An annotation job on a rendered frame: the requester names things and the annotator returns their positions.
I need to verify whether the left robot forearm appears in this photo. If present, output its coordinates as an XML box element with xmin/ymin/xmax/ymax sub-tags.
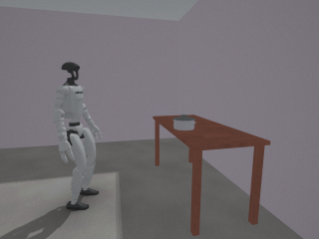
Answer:
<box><xmin>83</xmin><ymin>108</ymin><xmax>95</xmax><ymax>127</ymax></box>

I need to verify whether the robot right hand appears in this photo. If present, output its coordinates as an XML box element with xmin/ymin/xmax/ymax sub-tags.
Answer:
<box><xmin>59</xmin><ymin>139</ymin><xmax>75</xmax><ymax>163</ymax></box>

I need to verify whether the robot left upper arm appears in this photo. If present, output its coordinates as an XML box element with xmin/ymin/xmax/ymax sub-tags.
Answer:
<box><xmin>81</xmin><ymin>86</ymin><xmax>87</xmax><ymax>110</ymax></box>

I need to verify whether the left robot thigh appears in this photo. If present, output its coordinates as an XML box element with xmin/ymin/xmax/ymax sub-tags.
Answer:
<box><xmin>80</xmin><ymin>127</ymin><xmax>97</xmax><ymax>168</ymax></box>

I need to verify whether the table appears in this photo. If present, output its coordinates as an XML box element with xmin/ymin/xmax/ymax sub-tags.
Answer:
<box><xmin>153</xmin><ymin>115</ymin><xmax>271</xmax><ymax>236</ymax></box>

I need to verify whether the robot right upper arm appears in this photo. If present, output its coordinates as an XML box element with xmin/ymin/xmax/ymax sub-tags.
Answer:
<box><xmin>53</xmin><ymin>86</ymin><xmax>70</xmax><ymax>118</ymax></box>

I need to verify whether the right robot forearm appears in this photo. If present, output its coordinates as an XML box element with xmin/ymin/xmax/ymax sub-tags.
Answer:
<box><xmin>53</xmin><ymin>109</ymin><xmax>68</xmax><ymax>141</ymax></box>

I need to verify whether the robot left hand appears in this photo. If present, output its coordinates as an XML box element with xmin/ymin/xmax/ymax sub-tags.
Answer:
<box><xmin>90</xmin><ymin>125</ymin><xmax>102</xmax><ymax>140</ymax></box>

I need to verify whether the humanoid robot head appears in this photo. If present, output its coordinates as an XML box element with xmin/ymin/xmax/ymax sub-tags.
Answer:
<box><xmin>61</xmin><ymin>62</ymin><xmax>80</xmax><ymax>87</ymax></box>

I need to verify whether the pot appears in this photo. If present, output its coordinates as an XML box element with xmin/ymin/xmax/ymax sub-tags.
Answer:
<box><xmin>173</xmin><ymin>119</ymin><xmax>196</xmax><ymax>130</ymax></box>

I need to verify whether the lid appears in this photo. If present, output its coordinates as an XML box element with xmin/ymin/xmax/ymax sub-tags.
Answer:
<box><xmin>173</xmin><ymin>117</ymin><xmax>195</xmax><ymax>121</ymax></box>

